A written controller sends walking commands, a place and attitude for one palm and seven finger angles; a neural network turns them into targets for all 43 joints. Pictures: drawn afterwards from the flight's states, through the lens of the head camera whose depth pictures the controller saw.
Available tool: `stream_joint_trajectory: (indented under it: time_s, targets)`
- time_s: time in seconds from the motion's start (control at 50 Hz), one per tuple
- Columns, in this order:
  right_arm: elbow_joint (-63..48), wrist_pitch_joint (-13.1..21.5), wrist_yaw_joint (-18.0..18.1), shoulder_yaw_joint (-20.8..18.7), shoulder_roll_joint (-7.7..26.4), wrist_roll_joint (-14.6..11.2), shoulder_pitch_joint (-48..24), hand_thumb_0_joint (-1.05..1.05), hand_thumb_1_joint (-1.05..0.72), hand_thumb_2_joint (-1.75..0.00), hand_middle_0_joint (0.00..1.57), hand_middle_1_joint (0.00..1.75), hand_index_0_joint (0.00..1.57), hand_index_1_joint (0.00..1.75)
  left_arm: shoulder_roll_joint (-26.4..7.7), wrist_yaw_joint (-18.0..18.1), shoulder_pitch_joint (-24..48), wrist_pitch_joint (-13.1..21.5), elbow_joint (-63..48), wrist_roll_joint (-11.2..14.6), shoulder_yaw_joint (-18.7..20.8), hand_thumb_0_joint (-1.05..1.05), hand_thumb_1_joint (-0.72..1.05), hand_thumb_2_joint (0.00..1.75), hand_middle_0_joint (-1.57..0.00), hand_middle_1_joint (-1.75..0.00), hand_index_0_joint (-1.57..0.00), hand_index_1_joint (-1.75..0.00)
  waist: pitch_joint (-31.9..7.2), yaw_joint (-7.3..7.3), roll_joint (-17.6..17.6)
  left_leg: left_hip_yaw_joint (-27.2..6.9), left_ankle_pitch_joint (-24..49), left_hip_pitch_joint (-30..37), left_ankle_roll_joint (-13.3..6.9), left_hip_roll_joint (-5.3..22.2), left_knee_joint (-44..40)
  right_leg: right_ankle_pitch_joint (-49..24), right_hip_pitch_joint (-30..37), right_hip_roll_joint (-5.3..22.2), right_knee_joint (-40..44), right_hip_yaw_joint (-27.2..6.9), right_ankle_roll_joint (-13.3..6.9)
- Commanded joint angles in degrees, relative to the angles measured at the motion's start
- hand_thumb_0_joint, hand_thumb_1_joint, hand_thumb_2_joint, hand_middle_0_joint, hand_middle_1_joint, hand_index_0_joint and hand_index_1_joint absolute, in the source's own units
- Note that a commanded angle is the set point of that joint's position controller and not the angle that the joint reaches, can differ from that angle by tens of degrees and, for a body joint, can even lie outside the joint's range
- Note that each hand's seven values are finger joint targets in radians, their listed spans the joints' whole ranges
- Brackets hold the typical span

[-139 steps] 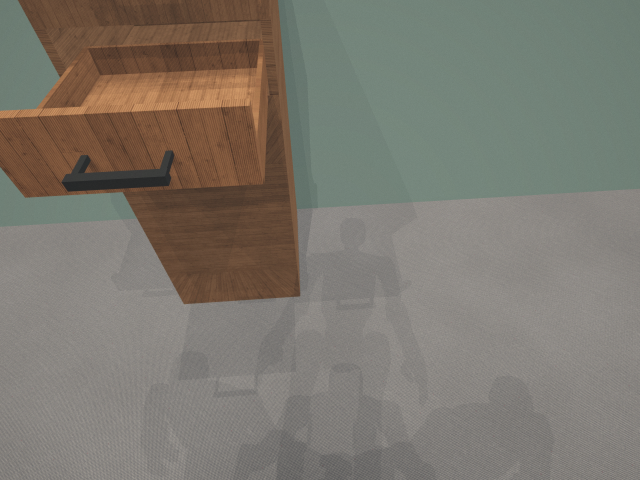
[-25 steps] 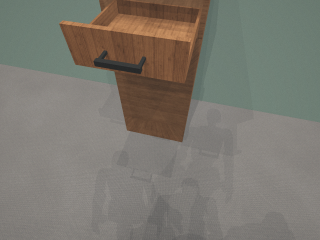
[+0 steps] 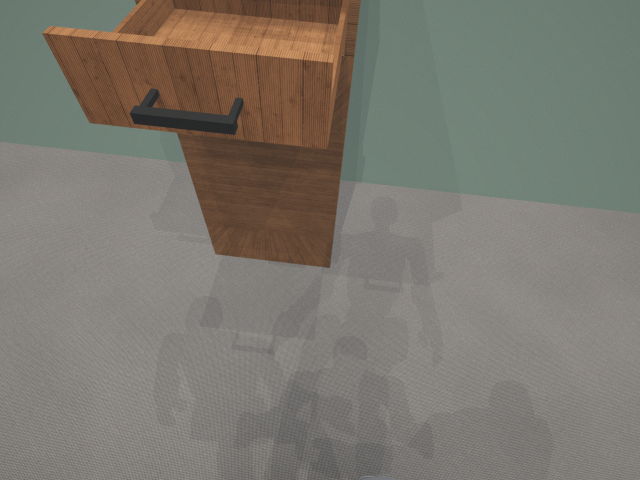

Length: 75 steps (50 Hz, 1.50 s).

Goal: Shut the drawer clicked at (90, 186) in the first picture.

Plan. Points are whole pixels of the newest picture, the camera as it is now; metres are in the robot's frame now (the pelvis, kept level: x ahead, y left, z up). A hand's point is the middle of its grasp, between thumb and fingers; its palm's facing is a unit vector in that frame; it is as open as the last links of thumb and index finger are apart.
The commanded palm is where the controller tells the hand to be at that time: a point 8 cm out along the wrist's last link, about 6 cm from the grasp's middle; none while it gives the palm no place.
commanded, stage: take the last steps up to it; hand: left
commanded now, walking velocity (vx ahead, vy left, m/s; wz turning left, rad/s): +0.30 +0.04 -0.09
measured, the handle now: (189, 110) +0.56 +0.22 +0.13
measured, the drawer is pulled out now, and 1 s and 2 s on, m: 0.30 0.30 0.30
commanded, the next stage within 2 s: come to a stop and stand still in 0.64 s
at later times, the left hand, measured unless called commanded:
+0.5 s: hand out of the picture +0.06 +0.14 -0.16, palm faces +0.00 -0.98 -0.17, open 7.4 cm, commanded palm none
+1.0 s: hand (234, 342) +0.33 +0.16 -0.17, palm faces -0.06 -0.97 -0.25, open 7.3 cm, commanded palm none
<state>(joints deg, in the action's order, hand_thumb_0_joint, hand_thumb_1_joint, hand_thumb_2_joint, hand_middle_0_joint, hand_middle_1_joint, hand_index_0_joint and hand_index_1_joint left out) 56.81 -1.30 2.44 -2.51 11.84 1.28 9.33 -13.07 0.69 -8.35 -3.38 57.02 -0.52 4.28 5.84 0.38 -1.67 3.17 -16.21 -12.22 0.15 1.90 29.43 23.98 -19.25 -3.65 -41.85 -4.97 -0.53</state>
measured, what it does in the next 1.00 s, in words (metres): walks ahead: right foot, then left foot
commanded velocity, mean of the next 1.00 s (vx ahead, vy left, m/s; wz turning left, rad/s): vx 0.09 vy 0.04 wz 0.01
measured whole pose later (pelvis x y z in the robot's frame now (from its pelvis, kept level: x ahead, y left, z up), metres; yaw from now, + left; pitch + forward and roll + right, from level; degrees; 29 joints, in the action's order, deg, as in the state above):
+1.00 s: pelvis +0.25 -0.02 +0.00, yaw -3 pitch +1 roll +2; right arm 61.7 -1.7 1.0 -2.2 8.9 0.5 13.2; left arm -9.9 1.3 -8.9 -0.2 58.3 -1.3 1.7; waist 4.2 1.9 1.0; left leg 5.7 -17.8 -14.8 0.5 1.1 32.6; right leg 17.1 -18.3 1.7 -34.8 3.1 -1.8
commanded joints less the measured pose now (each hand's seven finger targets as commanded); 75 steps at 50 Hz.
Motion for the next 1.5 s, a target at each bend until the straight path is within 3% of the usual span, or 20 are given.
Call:
stream_joint_trajectory:
  time_s: [0.0,0.1,0.16,0.2,0.22,0.32,0.48,0.54,0.56,0.6,0.62,0.72,0.86,0.98,1.06,1.18,1.2,1.24,1.34,1.48]
  targets:
    - [-3.12,0.96,0.34,-1.12,8.87,1.02,1.76,0.00,-0.90,-0.90,0.20,0.30,0.20,0.30,-4.31,-1.01,-1.10,0.59,-3.68,-0.95,1.32,0.00,0.90,0.90,-0.20,-0.30,-0.20,-0.30,-1.59,-0.51,12.94,-14.46,-1.94,0.04,-9.55,16.03,-17.92,2.81,-6.48,3.26,-15.91,1.69,0.46]
    - [-0.19,1.76,-0.65,-1.66,9.53,1.20,8.32,0.00,-0.90,-0.90,0.20,0.30,0.20,0.30,-2.02,-2.08,0.93,3.06,-4.07,-1.01,-0.49,0.00,0.90,0.90,-0.20,-0.30,-0.20,-0.30,-2.29,1.93,12.03,-8.09,3.20,7.98,-8.17,13.18,-14.70,2.87,-3.96,3.64,1.19,9.00,-0.01]
    - [0.89,1.70,-1.04,-1.55,8.65,0.30,8.48,0.00,-0.90,-0.90,0.20,0.30,0.20,0.30,-2.51,-2.14,-6.24,4.29,-1.03,-0.88,-0.11,0.00,0.90,0.90,-0.20,-0.30,-0.20,-0.30,-5.66,-1.24,7.15,-2.96,-0.04,2.57,-4.89,9.21,-5.92,-7.68,11.75,2.85,18.28,10.09,-0.82]
    - [-2.22,2.34,-1.90,-0.46,2.71,-0.90,4.86,0.00,-0.90,-0.90,0.20,0.30,0.20,0.30,-11.96,-0.80,-16.81,5.45,2.50,-1.25,2.10,0.00,0.90,0.90,-0.20,-0.30,-0.20,-0.30,-5.48,-5.68,-15.31,5.58,-15.26,-20.89,0.44,-1.44,16.42,-7.49,28.23,22.55,29.44,-19.15,-8.69]
    - [-3.10,2.20,-2.13,-0.81,5.31,-0.06,1.12,0.00,-0.90,-0.90,0.20,0.30,0.20,0.30,-12.13,-0.25,-18.72,5.41,3.31,-0.72,1.83,0.00,0.90,0.90,-0.20,-0.30,-0.20,-0.30,-2.70,-6.99,-9.68,-0.40,-20.53,-24.97,0.28,0.69,25.69,-9.62,25.72,27.16,30.43,-22.88,-12.80]
    - [-0.61,2.03,-2.69,-0.96,2.46,-0.37,0.98,0.00,-0.90,-0.90,0.20,0.30,0.20,0.30,-4.26,0.67,-14.07,6.94,3.28,-0.61,0.12,0.00,0.90,0.90,-0.20,-0.30,-0.20,-0.30,-0.49,-2.15,-6.25,-2.10,-6.41,-23.70,0.88,3.52,26.80,-40.30,22.70,19.97,26.48,-4.77,-10.80]
    - [-1.21,1.98,-3.92,-0.56,1.00,-0.70,-0.81,0.00,-0.90,-0.90,0.20,0.30,0.20,0.30,-5.13,0.67,-14.03,7.49,5.78,-0.87,0.30,0.00,0.90,0.90,-0.20,-0.30,-0.20,-0.30,1.64,-0.27,-5.32,0.96,1.51,-15.32,-0.70,1.56,11.04,-38.61,18.06,19.43,27.28,1.97,-8.40]
    - [1.93,2.88,-2.96,-0.75,2.23,-0.25,9.02,0.00,-0.90,-0.90,0.20,0.30,0.20,0.30,-4.94,0.70,-11.72,7.19,5.76,-0.50,0.43,0.00,0.90,0.90,-0.20,-0.30,-0.20,-0.30,-1.81,4.65,-2.89,3.13,7.52,1.32,-2.05,-1.96,1.45,-43.33,12.55,16.05,16.08,6.81,-5.42]
    - [4.01,3.36,-2.34,-1.37,5.20,0.17,15.86,0.00,-0.90,-0.90,0.20,0.30,0.20,0.30,-3.96,0.64,-12.46,6.98,5.43,-0.27,0.02,0.00,0.90,0.90,-0.20,-0.30,-0.20,-0.30,-6.31,6.78,2.33,0.35,11.98,11.58,-3.58,0.05,-0.69,-38.01,8.21,12.94,5.11,8.75,-3.88]
    - [5.09,3.14,-0.88,-3.07,12.55,0.27,23.82,0.00,-0.90,-0.90,0.20,0.30,0.20,0.30,0.23,0.26,-14.64,6.42,3.37,0.41,-0.95,0.00,0.90,0.90,-0.20,-0.30,-0.20,-0.30,-15.55,7.17,19.21,-27.68,21.37,22.59,-13.90,20.20,-9.76,11.35,-7.66,1.70,-24.71,9.09,-1.14]
    - [3.91,2.61,-0.76,-2.81,12.43,0.35,19.29,0.00,-0.90,-0.90,0.20,0.30,0.20,0.30,0.50,0.45,-12.71,6.15,2.30,0.07,-0.84,0.00,0.90,0.90,-0.20,-0.30,-0.20,-0.30,-10.85,5.48,13.10,-27.15,13.76,16.63,-15.95,22.15,-12.54,11.99,-10.82,4.45,-30.83,5.67,-2.13]
    - [1.18,3.92,-0.73,-0.13,4.28,0.39,6.76,0.00,-0.90,-0.90,0.20,0.30,0.20,0.30,2.31,-0.64,-12.49,4.20,3.12,-1.02,-0.96,0.00,0.90,0.90,-0.20,-0.30,-0.20,-0.30,-3.15,-1.58,8.23,-10.29,6.15,-5.19,-9.33,13.15,-18.41,-1.82,-4.29,9.27,-20.22,6.39,-0.39]
    - [2.02,2.15,-0.29,0.00,3.85,-0.54,3.35,0.00,-0.90,-0.90,0.20,0.30,0.20,0.30,-0.17,0.81,-13.02,3.22,3.06,-0.83,-1.32,0.00,0.90,0.90,-0.20,-0.30,-0.20,-0.30,-4.93,-3.23,2.78,-4.63,11.44,-7.23,-5.40,9.79,-8.60,-16.20,10.48,7.60,13.66,5.21,0.99]
    - [2.62,-0.93,-0.87,-1.17,1.56,-0.91,7.67,0.00,-0.90,-0.90,0.20,0.30,0.20,0.30,-6.82,1.85,-5.80,3.54,-0.11,-0.79,-0.15,0.00,0.90,0.90,-0.20,-0.30,-0.20,-0.30,-7.28,-0.64,-12.22,-0.19,-12.76,-6.63,1.26,-1.18,16.81,-57.15,10.27,22.32,18.17,-6.08,-11.06]
    - [0.79,-1.34,-0.51,-1.39,2.13,-1.45,3.35,0.00,-0.90,-0.90,0.20,0.30,0.20,0.30,-8.30,2.87,-5.28,3.21,-0.57,-1.06,1.36,0.00,0.90,0.90,-0.20,-0.30,-0.20,-0.30,-8.78,-2.47,-6.58,-3.64,-17.49,-13.53,2.34,-1.05,20.07,-71.98,21.27,24.40,15.57,-4.83,-13.01]
    - [1.67,-1.36,-0.81,-1.59,2.83,-1.00,6.48,0.00,-0.90,-0.90,0.20,0.30,0.20,0.30,-8.09,2.53,-1.04,2.48,-1.62,-0.28,1.69,0.00,0.90,0.90,-0.20,-0.30,-0.20,-0.30,-11.53,0.34,-4.44,-0.64,3.88,-0.85,3.05,-0.24,-3.81,-56.94,17.01,19.19,10.91,0.88,-7.17]
    - [2.01,-0.86,-0.76,-1.92,4.51,-0.63,7.85,0.00,-0.90,-0.90,0.20,0.30,0.20,0.30,-6.28,2.39,-1.21,2.24,-1.85,-0.09,1.30,0.00,0.90,0.90,-0.20,-0.30,-0.20,-0.30,-12.87,0.88,1.07,-2.91,19.82,7.33,2.01,4.67,-9.20,-42.39,10.63,15.73,7.93,4.18,-3.68]
    - [0.09,-1.00,-0.10,-3.32,11.62,0.27,7.87,0.00,-0.90,-0.90,0.20,0.30,0.20,0.30,-2.76,2.36,-1.07,1.33,-3.57,0.22,0.38,0.00,0.90,0.90,-0.20,-0.30,-0.20,-0.30,-12.16,2.43,18.49,-19.43,59.12,9.53,-11.27,22.77,-8.61,13.51,-3.12,3.33,-12.34,5.26,1.48]
    - [-2.76,-0.26,0.87,-1.69,7.93,0.79,1.15,0.00,-0.90,-0.90,0.20,0.30,0.20,0.30,-3.12,1.33,-2.78,0.17,-1.68,-0.46,1.08,0.00,0.90,0.90,-0.20,-0.30,-0.20,-0.30,-5.52,-0.66,9.90,-8.99,36.09,3.08,-10.34,15.36,-8.43,3.98,-7.57,3.48,-24.39,0.32,1.74]
    - [-1.30,0.13,-0.20,-2.30,9.11,0.39,2.99,0.00,-0.90,-0.90,0.20,0.30,0.20,0.30,-1.98,0.26,-6.08,1.81,-0.66,-0.44,-0.68,0.00,0.90,0.90,-0.20,-0.30,-0.20,-0.30,-8.67,0.10,12.42,-9.37,20.59,5.02,-7.52,13.92,-7.99,-1.21,5.00,4.26,9.01,6.63,1.31]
